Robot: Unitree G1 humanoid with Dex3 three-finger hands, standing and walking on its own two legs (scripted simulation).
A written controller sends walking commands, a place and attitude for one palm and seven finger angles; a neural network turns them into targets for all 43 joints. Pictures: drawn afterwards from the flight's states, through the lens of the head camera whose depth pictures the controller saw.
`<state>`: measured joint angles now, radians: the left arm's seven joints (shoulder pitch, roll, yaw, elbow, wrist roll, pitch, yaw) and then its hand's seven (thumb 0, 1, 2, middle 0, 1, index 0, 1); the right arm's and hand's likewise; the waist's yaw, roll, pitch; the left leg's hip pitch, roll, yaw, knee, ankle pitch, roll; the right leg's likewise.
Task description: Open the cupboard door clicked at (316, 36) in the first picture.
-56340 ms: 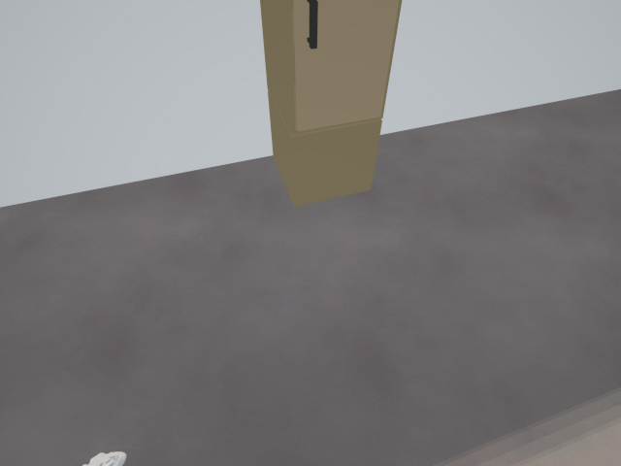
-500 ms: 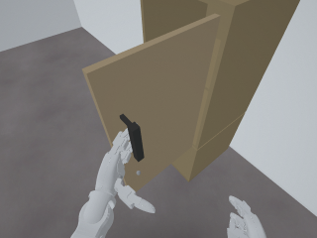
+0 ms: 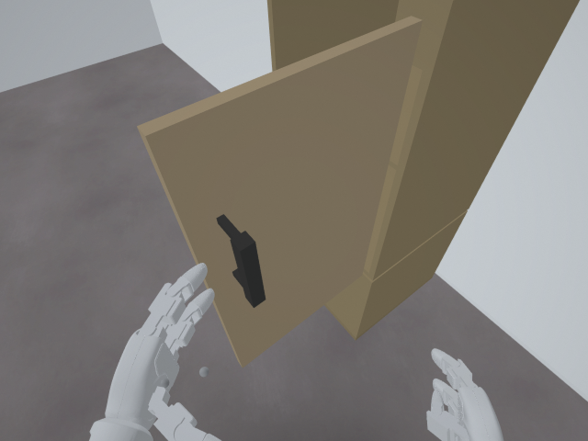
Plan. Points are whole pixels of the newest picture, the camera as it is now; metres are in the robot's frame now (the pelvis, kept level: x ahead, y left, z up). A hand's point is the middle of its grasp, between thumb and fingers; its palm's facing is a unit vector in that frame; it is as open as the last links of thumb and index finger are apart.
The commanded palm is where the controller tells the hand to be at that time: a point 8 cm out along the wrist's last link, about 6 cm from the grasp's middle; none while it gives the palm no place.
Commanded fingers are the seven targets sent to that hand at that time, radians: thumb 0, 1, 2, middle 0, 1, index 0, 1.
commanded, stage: slide the hand sideways off the handle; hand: left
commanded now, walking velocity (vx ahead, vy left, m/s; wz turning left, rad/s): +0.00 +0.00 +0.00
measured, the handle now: (241, 262) +0.32 +0.09 +0.10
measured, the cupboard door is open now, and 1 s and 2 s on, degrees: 92 92 92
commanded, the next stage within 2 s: draw the hand back to the body in 0.20 s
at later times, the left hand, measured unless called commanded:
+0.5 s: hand (156, 387) +0.17 +0.15 +0.10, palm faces -0.10 -0.99 -0.07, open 16.3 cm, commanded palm +0.14 +0.21 +0.12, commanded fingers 0.00 -0.50 0.30 -0.15 -0.30 -0.15 -0.30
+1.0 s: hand (68, 359) +0.18 +0.22 +0.14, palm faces +0.23 -0.92 -0.30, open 14.9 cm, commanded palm +0.14 +0.27 +0.17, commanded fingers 0.00 0.06 0.54 -0.17 -0.30 -0.17 -0.30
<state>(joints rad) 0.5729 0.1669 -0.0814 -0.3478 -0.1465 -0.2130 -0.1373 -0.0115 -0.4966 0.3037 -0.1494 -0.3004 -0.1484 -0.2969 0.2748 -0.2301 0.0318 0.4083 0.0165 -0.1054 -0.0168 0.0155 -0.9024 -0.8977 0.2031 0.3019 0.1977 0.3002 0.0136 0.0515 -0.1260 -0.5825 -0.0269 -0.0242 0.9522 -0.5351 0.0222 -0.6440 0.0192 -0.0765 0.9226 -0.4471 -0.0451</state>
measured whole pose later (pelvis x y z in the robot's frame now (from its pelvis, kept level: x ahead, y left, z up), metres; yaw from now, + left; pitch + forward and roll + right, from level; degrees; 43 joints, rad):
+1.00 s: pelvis -0.01 +0.02 +0.03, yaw -1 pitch +1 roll -2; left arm 0.59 0.29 0.14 -0.46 -0.08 -0.03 0.06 -0.01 -0.25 0.41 -0.16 -0.30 -0.16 -0.30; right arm 0.26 -0.22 0.05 0.52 0.02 -0.16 -0.09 0.02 -0.90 -0.90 0.20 0.30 0.20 0.30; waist 0.05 0.06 -0.06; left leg -0.30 -0.02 -0.01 0.70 -0.42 0.05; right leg -0.34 0.03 -0.06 0.63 -0.31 -0.02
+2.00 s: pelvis +0.00 +0.01 +0.06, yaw -2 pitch -4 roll -1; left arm 0.47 0.33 0.33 -0.36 -0.06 -0.10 0.11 0.02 0.89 0.90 -0.21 -0.30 -0.21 -0.30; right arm 0.20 -0.23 0.01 0.65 0.00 -0.12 -0.06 0.02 -0.90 -0.90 0.20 0.30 0.20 0.30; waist 0.07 0.07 0.02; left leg -0.04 -0.01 0.01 0.40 -0.29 0.03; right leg -0.10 0.05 -0.03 0.36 -0.19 -0.04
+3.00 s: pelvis -0.11 +0.04 +0.04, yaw -3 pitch +1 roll -3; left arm 0.54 0.41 0.47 -0.50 -0.01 -0.24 0.16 0.01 0.89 0.90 -0.21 -0.30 -0.21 -0.30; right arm 0.25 -0.19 -0.01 0.62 -0.02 -0.11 -0.06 0.02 -0.90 -0.90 0.21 0.30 0.20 0.30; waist 0.00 0.01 -0.01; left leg -0.42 0.00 0.04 0.58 -0.19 0.07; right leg -0.34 0.06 0.01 0.80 -0.42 0.01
